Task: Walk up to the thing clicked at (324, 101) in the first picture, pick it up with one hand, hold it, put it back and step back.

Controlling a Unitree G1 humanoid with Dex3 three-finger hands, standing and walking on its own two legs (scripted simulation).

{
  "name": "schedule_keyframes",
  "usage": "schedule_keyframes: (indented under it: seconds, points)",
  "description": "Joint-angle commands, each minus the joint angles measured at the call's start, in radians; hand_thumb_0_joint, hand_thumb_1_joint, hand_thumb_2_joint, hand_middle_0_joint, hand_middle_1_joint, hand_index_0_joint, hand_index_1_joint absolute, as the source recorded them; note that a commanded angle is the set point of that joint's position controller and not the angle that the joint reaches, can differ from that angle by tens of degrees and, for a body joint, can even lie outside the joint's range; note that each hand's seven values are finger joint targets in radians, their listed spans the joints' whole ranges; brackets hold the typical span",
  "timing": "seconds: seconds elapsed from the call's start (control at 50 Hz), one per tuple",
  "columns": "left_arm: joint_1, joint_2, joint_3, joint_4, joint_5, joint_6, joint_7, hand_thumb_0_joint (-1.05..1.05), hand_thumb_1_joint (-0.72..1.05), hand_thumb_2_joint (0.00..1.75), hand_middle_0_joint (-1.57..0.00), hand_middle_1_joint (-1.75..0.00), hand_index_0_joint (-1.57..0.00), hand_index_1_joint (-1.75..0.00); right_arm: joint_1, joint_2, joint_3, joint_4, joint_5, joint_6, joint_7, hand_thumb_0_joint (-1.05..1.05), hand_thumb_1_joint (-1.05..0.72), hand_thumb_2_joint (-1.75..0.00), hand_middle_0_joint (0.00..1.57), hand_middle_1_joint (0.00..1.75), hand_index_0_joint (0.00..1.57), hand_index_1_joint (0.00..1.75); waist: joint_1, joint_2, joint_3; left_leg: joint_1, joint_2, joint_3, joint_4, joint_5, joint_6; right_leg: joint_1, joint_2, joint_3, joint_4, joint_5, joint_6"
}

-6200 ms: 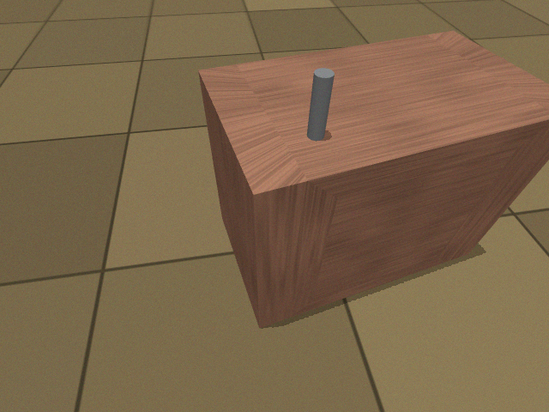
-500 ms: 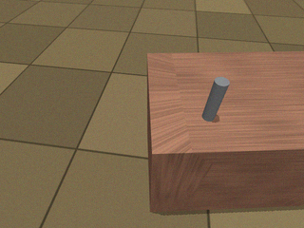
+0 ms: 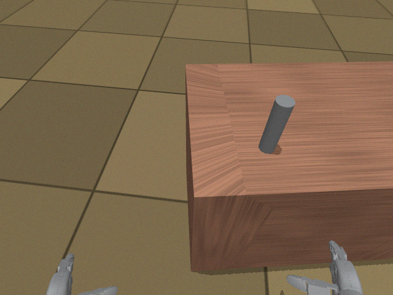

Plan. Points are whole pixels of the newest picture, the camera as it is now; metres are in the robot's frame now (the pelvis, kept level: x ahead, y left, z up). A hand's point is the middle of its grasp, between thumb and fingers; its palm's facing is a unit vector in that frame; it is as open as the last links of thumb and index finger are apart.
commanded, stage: rise first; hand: right
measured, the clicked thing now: (274, 126) +0.48 -0.20 +0.06
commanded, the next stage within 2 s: go down in 1.42 s
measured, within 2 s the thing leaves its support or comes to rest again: neither
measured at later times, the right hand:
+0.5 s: hand (342, 252) +0.19 -0.27 +0.02, palm faces +0.32 +0.87 -0.37, open 17.6 cm
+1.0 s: hand (366, 251) +0.17 -0.26 +0.09, palm faces +0.35 +0.85 -0.40, open 17.5 cm
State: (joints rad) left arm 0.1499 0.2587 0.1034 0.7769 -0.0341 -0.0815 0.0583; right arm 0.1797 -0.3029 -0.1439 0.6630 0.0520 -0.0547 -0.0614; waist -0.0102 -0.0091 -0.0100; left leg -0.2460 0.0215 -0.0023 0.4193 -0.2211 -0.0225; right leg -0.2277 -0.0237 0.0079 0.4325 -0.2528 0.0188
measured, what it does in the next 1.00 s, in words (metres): stands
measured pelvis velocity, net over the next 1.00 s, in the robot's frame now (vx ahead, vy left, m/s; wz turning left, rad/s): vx -0.01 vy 0.00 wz -0.02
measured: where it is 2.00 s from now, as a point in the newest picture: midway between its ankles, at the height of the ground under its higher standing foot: outside the picture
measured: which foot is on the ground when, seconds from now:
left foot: down 0.00-1.00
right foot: down 0.00-1.00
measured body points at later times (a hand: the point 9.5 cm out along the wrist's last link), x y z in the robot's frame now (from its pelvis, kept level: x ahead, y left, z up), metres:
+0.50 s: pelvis +0.01 +0.00 +0.00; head +0.01 +0.02 +0.45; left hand +0.17 +0.27 -0.09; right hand +0.17 -0.31 +0.05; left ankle +0.00 +0.13 -0.74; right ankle -0.02 -0.13 -0.74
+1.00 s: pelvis -0.01 +0.00 +0.00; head -0.01 +0.02 +0.45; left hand +0.15 +0.26 -0.09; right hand +0.15 -0.31 +0.11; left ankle +0.00 +0.13 -0.74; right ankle -0.02 -0.13 -0.74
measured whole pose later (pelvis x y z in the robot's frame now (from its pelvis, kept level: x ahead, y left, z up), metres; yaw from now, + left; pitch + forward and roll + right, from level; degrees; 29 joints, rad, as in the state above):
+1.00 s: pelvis -0.01 +0.00 +0.00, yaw -1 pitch -4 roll +0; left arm 0.27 0.21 0.15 0.60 -0.02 -0.10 0.04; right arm 0.46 -0.31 -0.29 -0.13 0.05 -0.20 -0.02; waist -0.05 -0.04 0.04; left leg -0.13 0.03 0.01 0.42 -0.23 -0.02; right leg -0.11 -0.01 0.02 0.41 -0.24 0.02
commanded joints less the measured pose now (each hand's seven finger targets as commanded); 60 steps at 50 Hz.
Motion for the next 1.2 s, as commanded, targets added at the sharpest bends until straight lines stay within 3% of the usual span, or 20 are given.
schedule_keyframes:
  seconds: [0.0, 0.04, 0.18, 0.28, 0.38, 0.4, 0.44, 0.48, 0.56, 0.58, 0.62, 0.7, 0.78, 0.9, 0.94, 1.04, 1.08, 1.1, 1.16, 1.18]
  points:
    - [-0.093, 0.097, -0.01, -0.255, -0.006, -0.045, 0.021, 0.0, -0.41, 0.07, -0.06, -0.05, -0.05, -0.06, -0.113, -0.179, -0.052, -0.358, -0.002, -0.056, -0.028, 0.0, 0.39, -0.07, 0.04, 0.05, 0.05, 0.05, -0.008, -0.042, -0.124, 0.104, -0.024, 0.05, -0.046, 0.17, 0.027, 0.037, 0.018, -0.037, -0.065, 0.205, -0.02]
    - [-0.105, 0.167, 0.037, -0.337, -0.001, -0.055, 0.037, 0.0, -0.5, 0.05, -0.07, -0.05, -0.06, -0.06, -0.056, -0.208, -0.085, -0.416, -0.007, -0.06, -0.036, 0.0, 0.46, -0.06, 0.04, 0.05, 0.04, 0.05, -0.003, -0.028, -0.148, 0.114, -0.024, 0.052, -0.046, 0.178, 0.023, 0.076, 0.022, -0.037, -0.066, 0.217, -0.022]
    - [0.043, 0.109, 0.008, -0.366, 0.003, -0.047, 0.028, 0.0, -0.54, 0.02, -0.06, -0.05, -0.06, -0.05, 0.084, -0.187, -0.127, -0.6, 0.001, -0.073, -0.027, 0.0, 0.58, -0.04, 0.04, 0.06, 0.04, 0.06, -0.024, 0.0, -0.087, 0.142, -0.023, 0.065, -0.04, 0.249, 0.019, 0.101, 0.025, -0.041, -0.06, 0.3, -0.024]
    - [0.152, 0.114, 0.07, -0.27, 0.0, -0.024, 0.009, 0.0, -0.54, 0.03, -0.06, -0.05, -0.06, -0.05, 0.17, -0.193, -0.184, -0.644, 0.007, -0.076, -0.003, 0.0, 0.6, -0.03, 0.04, 0.06, 0.04, 0.06, -0.011, -0.03, -0.026, 0.116, -0.018, 0.065, -0.041, 0.264, 0.018, 0.106, 0.028, -0.049, -0.061, 0.312, -0.025]
    - [-0.044, 0.112, 0.058, -0.371, 0.006, -0.041, 0.004, 0.0, -0.56, 0.04, -0.06, -0.05, -0.05, -0.06, 0.098, -0.197, -0.186, -0.836, 0.006, -0.106, -0.001, 0.0, 0.58, -0.04, 0.04, 0.06, 0.04, 0.06, -0.036, -0.021, -0.074, 0.15, -0.013, 0.059, -0.044, 0.246, 0.018, 0.113, 0.029, -0.037, -0.06, 0.297, -0.022]
    - [-0.019, 0.122, 0.075, -0.344, 0.009, -0.041, 0.009, 0.0, -0.57, 0.05, -0.06, -0.05, -0.05, -0.06, 0.13, -0.195, -0.197, -0.798, 0.004, -0.11, -0.005, 0.0, 0.58, -0.04, 0.04, 0.06, 0.04, 0.06, -0.029, 0.003, -0.064, 0.148, -0.013, 0.06, -0.044, 0.239, 0.016, 0.115, 0.028, -0.035, -0.057, 0.29, -0.025]
    - [-0.024, 0.09, 0.041, -0.365, 0.011, -0.042, 0.008, 0.0, -0.57, 0.05, -0.06, -0.05, -0.05, -0.06, 0.141, -0.188, -0.189, -0.869, -0.001, -0.127, -0.004, 0.0, 0.57, -0.04, 0.04, 0.06, 0.04, 0.06, -0.038, 0.003, -0.092, 0.167, -0.01, 0.059, -0.041, 0.251, 0.015, 0.127, 0.032, -0.036, -0.055, 0.301, -0.026]
    - [0.03, 0.093, 0.057, -0.317, 0.012, -0.036, 0.012, 0.0, -0.57, 0.05, -0.06, -0.05, -0.05, -0.06, 0.186, -0.207, -0.224, -0.847, -0.001, -0.133, -0.007, 0.0, 0.57, -0.04, 0.04, 0.06, 0.04, 0.06, -0.041, -0.014, -0.06, 0.161, -0.008, 0.061, -0.039, 0.255, 0.016, 0.115, 0.032, -0.038, -0.055, 0.31, -0.025]
    - [0.045, 0.094, 0.062, -0.367, 0.013, -0.04, 0.007, 0.0, -0.56, 0.04, -0.06, -0.05, -0.05, -0.06, 0.207, -0.184, -0.217, -0.898, 0.0, -0.154, 0.003, 0.0, 0.58, -0.03, 0.04, 0.06, 0.04, 0.06, -0.034, -0.004, -0.08, 0.175, -0.011, 0.063, -0.045, 0.247, 0.015, 0.122, 0.035, -0.042, -0.06, 0.298, -0.027]
    - [0.081, 0.094, 0.068, -0.331, 0.011, -0.035, 0.005, 0.0, -0.56, 0.04, -0.06, -0.05, -0.05, -0.06, 0.209, -0.215, -0.248, -0.91, 0.002, -0.16, 0.001, 0.0, 0.57, -0.03, 0.04, 0.06, 0.05, 0.06, -0.043, -0.029, -0.05, 0.164, -0.01, 0.063, -0.049, 0.229, 0.017, 0.109, 0.038, -0.043, -0.065, 0.282, -0.025]
    - [0.06, 0.096, 0.073, -0.366, 0.011, -0.038, 0.001, 0.0, -0.57, 0.05, -0.06, -0.05, -0.05, -0.06, 0.224, -0.183, -0.223, -0.911, 0.002, -0.164, 0.009, 0.0, 0.58, -0.03, 0.04, 0.06, 0.05, 0.06, -0.029, -0.016, -0.039, 0.156, -0.01, 0.066, -0.052, 0.22, 0.017, 0.11, 0.035, -0.042, -0.068, 0.276, -0.028]
    - [0.037, 0.115, 0.103, -0.367, 0.008, -0.046, -0.006, 0.0, -0.56, 0.04, -0.06, -0.04, -0.05, -0.05, 0.197, -0.193, -0.239, -0.98, 0.006, -0.18, 0.016, 0.0, 0.58, -0.03, 0.04, 0.06, 0.05, 0.06, -0.028, -0.048, -0.024, 0.141, -0.017, 0.07, -0.052, 0.178, 0.024, 0.103, 0.028, -0.037, -0.085, 0.238, -0.02]
    - [0.034, 0.071, 0.072, -0.363, 0.007, -0.056, -0.013, 0.0, -0.57, 0.05, -0.06, -0.04, -0.05, -0.05, 0.195, -0.195, -0.25, -1.01, 0.004, -0.2, 0.018, 0.0, 0.56, -0.03, 0.04, 0.06, 0.05, 0.06, -0.038, -0.054, -0.028, 0.143, -0.015, 0.068, -0.056, 0.153, 0.026, 0.099, 0.03, -0.035, -0.082, 0.217, -0.022]
    - [0.022, 0.125, 0.128, -0.351, 0.013, -0.073, -0.008, 0.0, -0.57, 0.05, -0.06, -0.05, -0.05, -0.06, 0.214, -0.197, -0.265, -1.002, 0.005, -0.215, 0.019, 0.0, 0.56, -0.04, 0.04, 0.06, 0.05, 0.06, -0.034, -0.021, -0.02, 0.137, -0.016, 0.072, -0.06, 0.12, 0.024, 0.096, 0.028, -0.032, -0.087, 0.181, -0.028]
    - [0.009, 0.059, 0.063, -0.364, 0.011, -0.076, -0.016, 0.0, -0.57, 0.05, -0.06, -0.04, -0.05, -0.05, 0.175, -0.195, -0.261, -1.037, 0.002, -0.229, 0.021, 0.0, 0.55, -0.04, 0.04, 0.06, 0.05, 0.06, -0.041, -0.022, -0.024, 0.137, -0.014, 0.068, -0.061, 0.12, 0.023, 0.095, 0.029, -0.033, -0.084, 0.184, -0.029]
    - [0.051, 0.099, 0.108, -0.323, 0.011, -0.081, -0.009, 0.0, -0.57, 0.06, -0.06, -0.05, -0.05, -0.06, 0.186, -0.201, -0.273, -0.995, 0.003, -0.241, 0.019, 0.0, 0.55, -0.04, 0.04, 0.06, 0.05, 0.06, -0.035, -0.014, 0.005, 0.121, -0.017, 0.073, -0.068, 0.07, 0.024, 0.083, 0.03, -0.032, -0.098, 0.134, -0.027]
    - [0.019, 0.072, 0.084, -0.322, 0.01, -0.085, -0.013, 0.0, -0.57, 0.06, -0.06, -0.05, -0.05, -0.06, 0.164, -0.219, -0.295, -1.028, 0.004, -0.25, 0.019, 0.0, 0.55, -0.04, 0.04, 0.06, 0.05, 0.06, -0.051, -0.06, -0.003, 0.126, -0.013, 0.067, -0.068, 0.064, 0.027, 0.078, 0.034, -0.034, -0.096, 0.129, -0.026]
    - [0.031, 0.107, 0.119, -0.333, 0.012, -0.088, -0.009, 0.0, -0.57, 0.06, -0.06, -0.05, -0.04, -0.06, 0.174, -0.204, -0.285, -0.986, 0.004, -0.248, 0.02, 0.0, 0.55, -0.04, 0.04, 0.06, 0.05, 0.06, -0.029, -0.024, -0.009, 0.124, -0.014, 0.067, -0.072, 0.063, 0.024, 0.085, 0.033, -0.034, -0.095, 0.125, -0.029]
    - [0.037, 0.046, 0.056, -0.309, 0.011, -0.089, -0.019, 0.0, -0.57, 0.06, -0.05, -0.05, -0.05, -0.06, 0.18, -0.209, -0.289, -1.001, 0.003, -0.258, 0.024, 0.0, 0.56, -0.04, 0.04, 0.06, 0.05, 0.06, -0.051, -0.036, 0.018, 0.118, -0.01, 0.067, -0.083, 0.029, 0.024, 0.066, 0.041, -0.038, -0.099, 0.096, -0.031]
    - [0.028, 0.068, 0.08, -0.319, 0.011, -0.091, -0.016, 0.0, -0.57, 0.06, -0.05, -0.05, -0.05, -0.06, 0.174, -0.209, -0.292, -0.998, 0.005, -0.261, 0.022, 0.0, 0.57, -0.04, 0.04, 0.06, 0.05, 0.06, -0.046, -0.028, 0.009, 0.122, -0.013, 0.068, -0.08, 0.037, 0.025, 0.066, 0.037, -0.035, -0.099, 0.102, -0.03]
